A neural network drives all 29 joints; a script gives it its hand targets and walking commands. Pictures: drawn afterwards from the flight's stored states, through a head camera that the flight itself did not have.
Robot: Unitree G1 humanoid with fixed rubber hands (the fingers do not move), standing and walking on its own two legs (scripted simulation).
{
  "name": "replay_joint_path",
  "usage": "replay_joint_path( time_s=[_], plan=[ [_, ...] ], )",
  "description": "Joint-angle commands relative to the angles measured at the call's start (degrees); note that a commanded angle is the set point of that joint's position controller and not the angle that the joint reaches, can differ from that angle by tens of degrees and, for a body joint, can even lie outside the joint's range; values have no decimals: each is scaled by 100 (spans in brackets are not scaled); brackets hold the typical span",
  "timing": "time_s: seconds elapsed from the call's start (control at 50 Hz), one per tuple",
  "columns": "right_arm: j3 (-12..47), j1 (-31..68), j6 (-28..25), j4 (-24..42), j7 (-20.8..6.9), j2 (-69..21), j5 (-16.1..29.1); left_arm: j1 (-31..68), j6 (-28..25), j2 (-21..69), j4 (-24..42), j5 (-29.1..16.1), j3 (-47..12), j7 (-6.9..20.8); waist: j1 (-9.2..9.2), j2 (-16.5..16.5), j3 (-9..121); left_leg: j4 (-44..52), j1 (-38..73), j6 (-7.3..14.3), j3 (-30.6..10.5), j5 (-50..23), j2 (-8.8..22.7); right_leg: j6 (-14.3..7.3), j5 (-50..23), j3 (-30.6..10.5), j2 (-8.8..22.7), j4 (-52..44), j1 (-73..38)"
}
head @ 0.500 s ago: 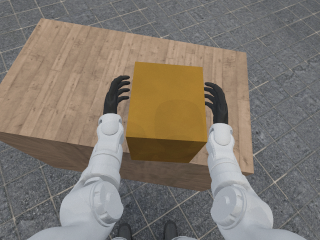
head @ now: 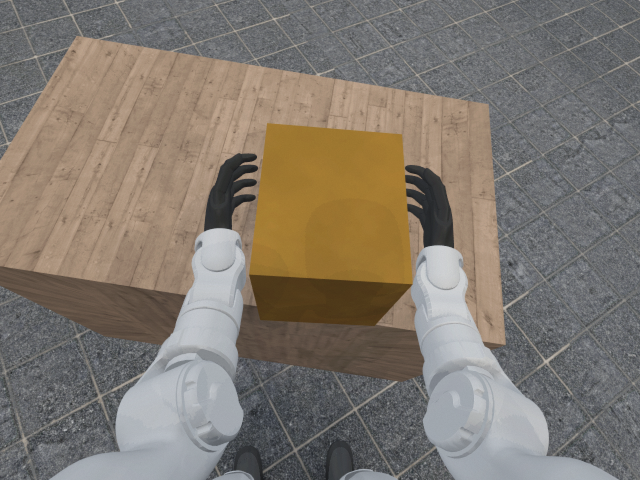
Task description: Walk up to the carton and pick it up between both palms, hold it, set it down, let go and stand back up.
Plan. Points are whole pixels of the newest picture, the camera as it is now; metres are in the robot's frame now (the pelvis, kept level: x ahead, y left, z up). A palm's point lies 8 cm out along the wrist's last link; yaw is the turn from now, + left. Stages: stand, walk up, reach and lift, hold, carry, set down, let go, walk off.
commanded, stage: set down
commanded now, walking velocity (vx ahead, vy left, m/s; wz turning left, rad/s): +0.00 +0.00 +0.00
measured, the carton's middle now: (325, 234) +0.43 -0.01 -0.06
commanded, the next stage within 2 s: none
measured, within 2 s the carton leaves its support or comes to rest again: rests again in 0.16 s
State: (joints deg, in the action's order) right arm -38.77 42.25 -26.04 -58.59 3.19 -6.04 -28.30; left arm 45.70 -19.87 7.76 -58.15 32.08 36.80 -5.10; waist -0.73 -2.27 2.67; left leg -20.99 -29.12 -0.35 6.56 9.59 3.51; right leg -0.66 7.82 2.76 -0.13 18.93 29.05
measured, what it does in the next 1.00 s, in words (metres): stands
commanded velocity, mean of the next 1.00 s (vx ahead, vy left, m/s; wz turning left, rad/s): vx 0.00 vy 0.00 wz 0.00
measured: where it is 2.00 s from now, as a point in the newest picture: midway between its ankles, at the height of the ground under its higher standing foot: outside the picture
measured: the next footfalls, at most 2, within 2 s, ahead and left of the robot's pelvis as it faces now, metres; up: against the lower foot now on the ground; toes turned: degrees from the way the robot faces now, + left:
none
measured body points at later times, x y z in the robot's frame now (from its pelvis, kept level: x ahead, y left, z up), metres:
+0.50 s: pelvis -0.02 +0.01 -0.03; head +0.08 +0.01 +0.41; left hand +0.44 +0.17 +0.02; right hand +0.44 -0.17 +0.02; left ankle -0.02 +0.13 -0.74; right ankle -0.01 -0.11 -0.74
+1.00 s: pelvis -0.04 -0.01 -0.02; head +0.04 +0.00 +0.42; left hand +0.45 +0.18 +0.09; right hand +0.45 -0.17 +0.10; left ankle -0.02 +0.13 -0.74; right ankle -0.01 -0.11 -0.74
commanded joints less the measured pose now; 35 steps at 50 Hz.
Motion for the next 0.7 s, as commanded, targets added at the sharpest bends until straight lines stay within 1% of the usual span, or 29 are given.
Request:
replay_joint_path(
  time_s=[0.0, 0.02, 0.06, 0.08, 0.1, 0.14, 0.16, 0.22, 0.26, 0.32, 0.38, 0.44, 0.5, 0.56, 0.62, 0.68],
  plan=[
    [1844, 1782, 71, -904, 115, 68, 1256, 1449, -42, -547, -359, -960, -1017, -305, 377, 203, 2992, -409, 259, 142, -69, -1922, -215, 44, -2442, -310, -142, 630, -2053],
    [2087, 1897, 48, -1047, 182, 133, 1519, 1619, -82, -603, -437, -1203, -1210, -353, 373, 240, 3160, -518, 246, 106, -91, -1933, -200, 45, -2416, -308, -160, 683, -1861],
    [2366, 2158, -22, -1219, 286, 351, 1878, 2030, -243, -803, -610, -1614, -1509, -411, 300, 320, 3781, -795, 281, 9, -122, -2020, -188, 55, -2401, -280, -190, 832, -1429],
    [2461, 2285, -62, -1263, 323, 494, 2039, 2214, -334, -918, -688, -1782, -1640, -437, 268, 394, 4131, -943, 328, -54, -136, -2086, -193, 53, -2391, -261, -202, 906, -1264],
    [2548, 2390, -97, -1348, 337, 657, 2191, 2351, -415, -1006, -747, -1949, -1780, -464, 275, 471, 4414, -1112, 402, -104, -142, -2165, -205, 43, -2381, -244, -219, 982, -1102],
    [2657, 2586, -131, -1411, 375, 976, 2484, 2549, -535, -1249, -1068, -2206, -2020, -497, 209, 610, 4812, -1422, 676, -236, -165, -2349, -215, 32, -2352, -182, -269, 1095, -771],
    [2696, 2671, -144, -1486, 388, 1148, 2610, 2605, -566, -1367, -1278, -2332, -2127, -495, 178, 629, 4887, -1557, 777, -286, -178, -2423, -218, 26, -2326, -153, -295, 1145, -615],
    [2842, 2831, -204, -1813, 410, 1603, 2911, 2659, -617, -1642, -2032, -2708, -2412, -414, 101, 555, 4705, -1795, 873, -389, -237, -2550, -201, 45, -2357, -87, -340, 1283, -310],
    [2946, 2965, -275, -1985, 414, 1869, 3085, 2729, -665, -1776, -2407, -2974, -2590, -343, 65, 475, 4604, -1890, 786, -442, -281, -2631, -199, 83, -2414, -52, -348, 1375, -190],
    [3085, 3241, -324, -2107, 383, 2172, 3320, 2992, -741, -1900, -2619, -3366, -2872, -265, 6, 407, 4666, -1972, 796, -524, -324, -2709, -186, 120, -2360, 28, -364, 1445, 47],
    [3280, 3594, -226, -2070, 316, 2394, 3641, 3338, -784, -2004, -2561, -3779, -3186, -218, -39, 377, 4764, -1985, 844, -583, -348, -2568, -178, 100, -2101, 95, -374, 1455, 212],
    [3611, 3852, -2, -2075, 201, 2494, 4051, 3560, -748, -2104, -2548, -4148, -3473, -178, -28, 322, 4647, -1928, 672, -552, -360, -2148, -192, 55, -1602, 120, -350, 1473, 353],
    [4011, 3958, 287, -2181, 52, 2535, 4435, 3653, -657, -2217, -2718, -4388, -3705, -136, 53, 257, 4356, -1807, 353, -441, -362, -1612, -211, -1, -935, 94, -286, 1453, 551],
    [4297, 4043, 569, -2201, -100, 2581, 4754, 3827, -530, -2317, -2777, -4589, -3921, -125, 149, 276, 4214, -1682, 134, -341, -369, -1160, -212, -32, -380, 48, -207, 1394, 748],
    [4412, 4185, 787, -2008, -191, 2650, 4932, 4078, -382, -2432, -2669, -4776, -4078, -126, 188, 291, 4325, -1604, 24, -282, -354, -869, -221, -5, -192, 3, -150, 1364, 712],
    [4382, 4361, 941, -1753, -188, 2712, 4940, 4312, -247, -2551, -2491, -4908, -4143, -111, 153, 212, 4591, -1545, -177, -228, -320, -670, -257, 61, -374, -76, -109, 1387, 324]
  ],
)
